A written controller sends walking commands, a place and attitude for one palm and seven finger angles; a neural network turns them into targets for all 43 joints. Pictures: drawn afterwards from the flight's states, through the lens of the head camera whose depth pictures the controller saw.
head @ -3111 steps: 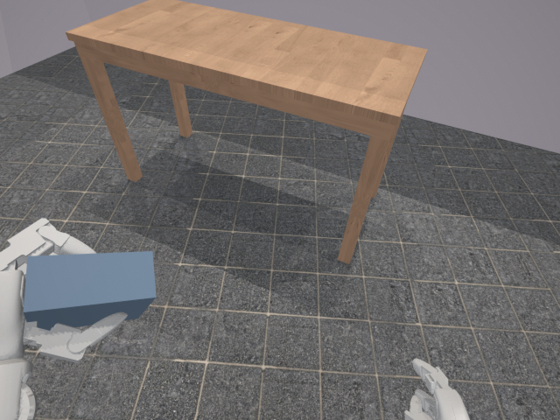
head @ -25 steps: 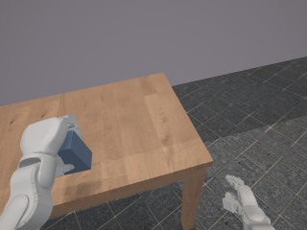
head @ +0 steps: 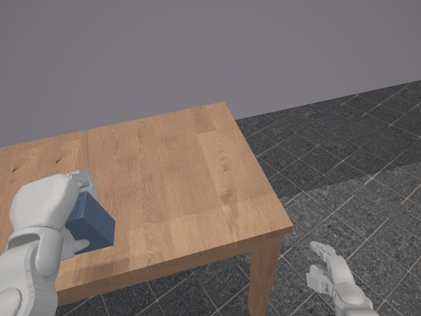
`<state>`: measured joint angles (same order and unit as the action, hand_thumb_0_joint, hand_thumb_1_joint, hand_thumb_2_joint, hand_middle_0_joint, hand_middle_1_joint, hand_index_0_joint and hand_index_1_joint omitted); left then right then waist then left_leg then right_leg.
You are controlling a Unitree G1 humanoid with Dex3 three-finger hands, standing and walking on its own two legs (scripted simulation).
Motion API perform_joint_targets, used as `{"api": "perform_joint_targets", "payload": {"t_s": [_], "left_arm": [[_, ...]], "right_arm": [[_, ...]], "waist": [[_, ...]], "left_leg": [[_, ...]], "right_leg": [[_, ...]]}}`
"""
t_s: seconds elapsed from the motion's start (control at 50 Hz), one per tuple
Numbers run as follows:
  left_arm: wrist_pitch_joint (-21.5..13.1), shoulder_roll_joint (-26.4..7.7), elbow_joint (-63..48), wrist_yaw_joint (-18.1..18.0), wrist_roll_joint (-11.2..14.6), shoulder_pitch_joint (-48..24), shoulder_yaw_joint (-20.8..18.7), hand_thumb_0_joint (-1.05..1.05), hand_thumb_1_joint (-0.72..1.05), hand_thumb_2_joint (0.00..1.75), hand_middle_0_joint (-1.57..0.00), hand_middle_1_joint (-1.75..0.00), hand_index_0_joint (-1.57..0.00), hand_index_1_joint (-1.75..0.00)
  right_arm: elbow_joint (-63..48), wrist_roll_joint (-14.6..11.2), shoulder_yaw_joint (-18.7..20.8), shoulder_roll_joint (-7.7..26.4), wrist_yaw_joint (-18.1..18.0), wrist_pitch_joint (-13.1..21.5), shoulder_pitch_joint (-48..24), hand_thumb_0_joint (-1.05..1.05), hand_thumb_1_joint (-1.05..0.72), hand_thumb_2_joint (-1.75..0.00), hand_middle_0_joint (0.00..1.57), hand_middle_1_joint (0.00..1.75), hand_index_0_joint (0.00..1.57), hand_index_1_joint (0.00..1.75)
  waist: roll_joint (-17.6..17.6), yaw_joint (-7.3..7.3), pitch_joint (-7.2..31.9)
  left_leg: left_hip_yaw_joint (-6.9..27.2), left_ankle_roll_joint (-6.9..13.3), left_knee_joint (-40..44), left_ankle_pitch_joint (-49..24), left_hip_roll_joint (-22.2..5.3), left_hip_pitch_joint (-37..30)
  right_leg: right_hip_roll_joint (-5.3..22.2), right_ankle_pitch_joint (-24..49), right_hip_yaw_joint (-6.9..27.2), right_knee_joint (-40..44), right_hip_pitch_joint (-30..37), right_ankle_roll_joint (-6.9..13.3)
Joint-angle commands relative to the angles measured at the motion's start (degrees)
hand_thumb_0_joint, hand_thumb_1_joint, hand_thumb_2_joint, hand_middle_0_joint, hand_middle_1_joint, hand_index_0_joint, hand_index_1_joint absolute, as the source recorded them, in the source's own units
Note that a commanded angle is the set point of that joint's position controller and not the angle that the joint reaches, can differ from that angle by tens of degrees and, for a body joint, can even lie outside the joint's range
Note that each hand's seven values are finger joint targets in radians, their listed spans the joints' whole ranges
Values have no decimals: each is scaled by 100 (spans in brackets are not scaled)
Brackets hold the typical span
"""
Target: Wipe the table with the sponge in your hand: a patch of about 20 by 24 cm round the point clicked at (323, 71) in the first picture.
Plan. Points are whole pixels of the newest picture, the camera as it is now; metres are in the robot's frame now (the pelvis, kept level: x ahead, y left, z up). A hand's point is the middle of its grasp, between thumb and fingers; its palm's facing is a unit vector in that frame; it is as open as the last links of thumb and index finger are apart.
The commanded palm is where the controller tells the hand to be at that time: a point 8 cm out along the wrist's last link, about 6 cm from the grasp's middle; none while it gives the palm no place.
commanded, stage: bring the sponge back beside the body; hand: left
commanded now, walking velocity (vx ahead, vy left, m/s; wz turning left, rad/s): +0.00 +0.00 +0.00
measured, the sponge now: (76, 231) +0.20 +0.28 +0.10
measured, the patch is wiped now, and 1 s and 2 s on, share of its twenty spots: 0.95 0.95 0.95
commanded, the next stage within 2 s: step back with the hand held close in 0.80 s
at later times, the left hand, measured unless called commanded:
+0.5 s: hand (58, 229) +0.18 +0.29 +0.13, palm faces +0.09 -0.12 -0.99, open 9.4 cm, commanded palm +0.15 +0.28 +0.20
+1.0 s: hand (74, 227) +0.19 +0.26 +0.13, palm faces +0.20 -0.59 -0.78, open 9.5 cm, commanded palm +0.14 +0.29 +0.19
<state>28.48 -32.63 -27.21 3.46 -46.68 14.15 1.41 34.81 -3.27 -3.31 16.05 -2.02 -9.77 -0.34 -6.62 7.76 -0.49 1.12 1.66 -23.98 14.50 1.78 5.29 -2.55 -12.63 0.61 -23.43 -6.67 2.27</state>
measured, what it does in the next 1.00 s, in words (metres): stands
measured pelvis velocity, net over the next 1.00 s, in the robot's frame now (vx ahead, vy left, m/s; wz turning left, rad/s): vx -0.01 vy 0.01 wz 0.01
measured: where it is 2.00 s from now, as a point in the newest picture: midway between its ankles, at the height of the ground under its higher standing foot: outside the picture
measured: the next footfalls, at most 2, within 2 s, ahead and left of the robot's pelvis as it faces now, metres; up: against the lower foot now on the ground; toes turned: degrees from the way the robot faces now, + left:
right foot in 1.74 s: -0.10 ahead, -0.11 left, +0.00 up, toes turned +2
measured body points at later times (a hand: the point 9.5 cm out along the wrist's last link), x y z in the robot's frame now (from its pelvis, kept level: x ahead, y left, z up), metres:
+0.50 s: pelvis +0.00 +0.00 +0.00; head -0.02 -0.04 +0.45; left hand +0.17 +0.29 +0.19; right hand +0.25 -0.19 -0.07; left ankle -0.01 +0.10 -0.74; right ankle +0.00 -0.10 -0.74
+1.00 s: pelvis -0.01 +0.01 +0.00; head -0.02 -0.03 +0.45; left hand +0.17 +0.29 +0.17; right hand +0.24 -0.19 -0.07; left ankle -0.01 +0.10 -0.74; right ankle +0.01 -0.10 -0.74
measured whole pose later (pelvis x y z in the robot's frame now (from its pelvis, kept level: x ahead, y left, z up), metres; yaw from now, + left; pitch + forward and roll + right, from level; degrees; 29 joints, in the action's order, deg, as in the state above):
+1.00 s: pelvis -0.01 +0.01 +0.00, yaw +1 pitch -3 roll -1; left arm 16.9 -28.8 -25.6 1.2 -16.0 18.7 -9.2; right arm 30.1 -2.9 -3.2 15.4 -2.8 -7.3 2.5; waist -6.2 6.5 -0.8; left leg 1.8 2.1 -26.7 14.5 1.9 8.9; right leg -2.5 -11.7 -0.1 -23.9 -9.1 1.6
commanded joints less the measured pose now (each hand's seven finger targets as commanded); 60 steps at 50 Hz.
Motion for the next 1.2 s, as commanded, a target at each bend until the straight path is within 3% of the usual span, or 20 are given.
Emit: {"api": "perform_joint_targets", "payload": {"t_s": [0.0, 0.18, 0.36, 0.38, 0.52, 0.56, 0.58, 0.66, 0.68, 0.76, 0.88, 0.9, 0.92, 0.94, 0.96, 0.98, 1.04, 1.06, 1.1, 1.18], "left_arm": [[13, -1192, -1013, -240, -137, -992, -1000, 0, 10, 130, -120, -160, -120, -160], [-56, -1312, -1338, -199, -183, -758, -1133, 0, 10, 130, -120, -160, -120, -160], [-120, -1329, -1297, -285, -187, -558, -1208, 0, 10, 130, -120, -160, -120, -160], [-139, -1245, -1214, -277, -147, -534, -1139, 0, 10, 130, -120, -160, -120, -160], [-248, -1287, -1256, -225, -146, -585, -1096, 0, 10, 130, -120, -160, -120, -160], [-266, -1387, -1482, -251, -229, -636, -1202, 0, 10, 130, -120, -160, -120, -160], [-317, -1346, -1456, -270, -226, -645, -1172, 0, 10, 130, -120, -160, -120, -160], [-309, -1461, -1298, -336, -262, -489, -1361, 0, 10, 130, -120, -160, -120, -160], [-313, -1329, -1225, -338, -199, -496, -1254, 0, 10, 130, -120, -160, -120, -160], [-202, -1313, -1165, -321, -138, -471, -1267, 0, 10, 130, -120, -160, -120, -160], [-238, -1199, -1312, -225, -108, -600, -1067, 0, 10, 130, -120, -160, -120, -160], [-198, -931, -489, -208, -203, -635, -798, 0, 10, 130, -120, -160, -120, -160], [-1590, -148, -1709, -519, 4795, -1687, -2317, 0, 10, 130, -120, -160, -120, -160], [-2025, -593, -395, -661, 4806, -263, -2475, 0, 10, 130, -120, -160, -120, -160], [-2181, -421, -312, -697, 4813, 0, -2320, 0, 10, 130, -120, -160, -120, -160], [-2451, -369, -920, -779, 5043, -67, -2546, 0, 10, 130, -120, -160, -120, -160], [-2992, -376, -2000, -1004, 5218, 227, -2632, 0, 10, 130, -120, -160, -120, -160], [-3123, -589, -2364, -1094, 5228, 356, -2872, 0, 10, 130, -120, -160, -120, -160], [-3296, -364, -2618, -1173, 5232, 872, -2844, 0, 10, 130, -120, -160, -120, -160], [-3430, -267, -2445, -1217, 5210, 1397, -3058, 0, 10, 130, -120, -160, -120, -160]], "right_arm": [[-1097, -14, 191, 513, 3, 319, -1347, 0, -90, -90, 20, 30, 20, 30], [-1198, 26, 153, 504, -12, 311, -1353, 0, -90, -90, 20, 30, 20, 30], [-1171, -18, 192, 520, -2, 346, -1493, 0, -90, -90, 20, 30, 20, 30], [-1149, 11, 194, 517, -12, 341, -1308, 0, -90, -90, 20, 30, 20, 30], [-1129, 24, 191, 515, -68, 395, -1280, 0, -90, -90, 20, 30, 20, 30], [-1174, 19, 191, 511, -70, 457, -1459, 0, -90, -90, 20, 30, 20, 30], [-1148, 42, 193, 503, -71, 445, -1291, 0, -90, -90, 20, 30, 20, 30], [-1144, 28, 200, 508, -45, 454, -1462, 0, -90, -90, 20, 30, 20, 30], [-1125, 42, 191, 498, -37, 433, -1282, 0, -90, -90, 20, 30, 20, 30], [-1127, 3, 198, 522, -14, 447, -1491, 0, -90, -90, 20, 30, 20, 30], [-1145, 25, 184, 519, -53, 465, -1321, 0, -90, -90, 20, 30, 20, 30], [-1010, 19, 163, 540, -104, 433, -1218, 0, -90, -90, 20, 30, 20, 30], [-2017, -73, 347, 315, -109, 544, -205, 0, -90, -90, 20, 30, 20, 30], [-1526, 91, 187, 386, -145, 625, 159, 0, -90, -90, 20, 30, 20, 30], [-1542, 93, 172, 340, -106, 648, -49, 0, -90, -90, 20, 30, 20, 30], [-1546, 30, 265, 329, -152, 598, 346, 0, -90, -90, 20, 30, 20, 30], [-1452, 63, 342, 400, -265, 649, 340, 0, -90, -90, 20, 30, 20, 30], [-1442, 93, 326, 440, -266, 688, 282, 0, -90, -90, 20, 30, 20, 30], [-1440, 122, 355, 426, -259, 678, 337, 0, -90, -90, 20, 30, 20, 30], [-1274, 183, 453, 384, -195, 672, 472, 0, -90, -90, 20, 30, 20, 30]], "waist": [[281, -21, 851], [291, 8, 1169], [200, -5, 696], [247, -9, 843], [191, -28, 752], [112, -7, 802], [107, 4, 963], [129, 58, 691], [211, 35, 821], [202, 30, 664], [231, -27, 836], [443, -140, 388], [1125, -712, -275], [1518, -538, 220], [1400, -517, 205], [1641, -579, 566], [713, -669, 1231], [187, -646, 1374], [-559, -635, 1417], [-479, -670, 1424]], "left_leg": [[375, 139, 270, -1544, -61, 151], [338, 177, 200, -1622, -56, 111], [475, 136, 267, -1358, -94, 135], [386, 156, 248, -1419, -82, 155], [418, 159, 305, -1280, -87, 143], [486, 168, 331, -1181, -99, 127], [403, 175, 284, -1277, -80, 106], [502, 143, 344, -1139, -96, 212], [417, 143, 325, -1209, -91, 220], [492, 120, 366, -1138, -102, 262], [402, 166, 343, -1131, -94, 225], [333, 140, 349, -1001, -95, 317], [434, 218, -126, -78, -201, 311], [541, 237, -254, -132, -232, 143], [521, 219, -264, -192, -130, 32], [614, 192, -468, -376, -283, 102], [637, 154, -725, -1238, -575, 183], [747, 174, -645, -1534, -683, 183], [1057, 232, -477, -2101, -942, 648], [1313, 237, -417, -2862, -1217, 930]], "right_leg": [[122, 1098, 549, 291, 438, 224], [138, 1182, 533, 186, 642, 207], [34, 775, 733, 354, 269, 265], [110, 859, 513, 285, 409, 211], [128, 638, 448, 355, 350, 184], [27, 522, 674, 364, 348, 247], [93, 602, 494, 306, 471, 213], [20, 443, 715, 386, 322, 277], [92, 519, 495, 329, 442, 226], [34, 521, 692, 381, 299, 267], [104, 497, 441, 325, 398, 187], [99, 318, 376, 437, 49, 175], [238, 608, 908, 770, -955, 84], [413, 493, 777, 647, -917, 109], [377, 548, 962, 636, -1085, 131], [753, 724, 842, 580, -841, 59], [1332, 1923, 850, -8, -543, 126], [1251, 2048, 881, -246, -542, 110], [1057, 1848, 566, -696, -358, 21], [746, 411, 319, -1093, -569, -65]]}}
